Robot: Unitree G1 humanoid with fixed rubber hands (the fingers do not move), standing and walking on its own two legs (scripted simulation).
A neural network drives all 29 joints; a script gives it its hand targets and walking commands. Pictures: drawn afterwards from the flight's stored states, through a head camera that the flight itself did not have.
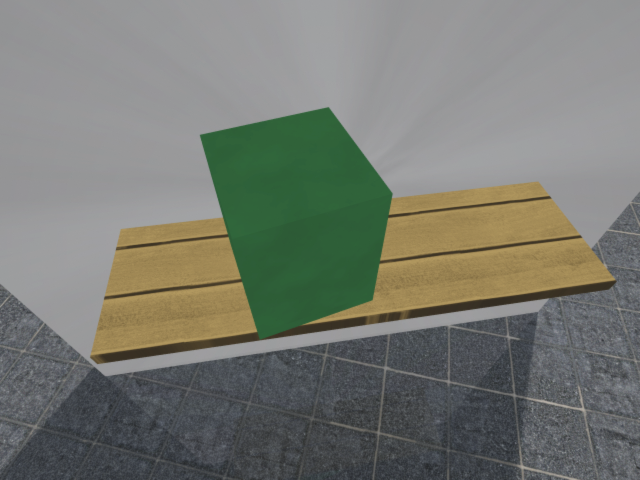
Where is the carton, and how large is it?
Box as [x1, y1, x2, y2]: [200, 107, 392, 338]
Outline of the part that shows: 328,107 200,135 230,243 259,338 277,333 372,299 392,193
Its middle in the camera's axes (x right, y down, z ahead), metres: -0.04 -0.02 +0.61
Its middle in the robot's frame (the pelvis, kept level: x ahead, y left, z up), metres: +0.47 +0.06 +0.02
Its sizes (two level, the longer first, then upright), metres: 0.210 0.200 0.250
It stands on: a table, 0.66 m high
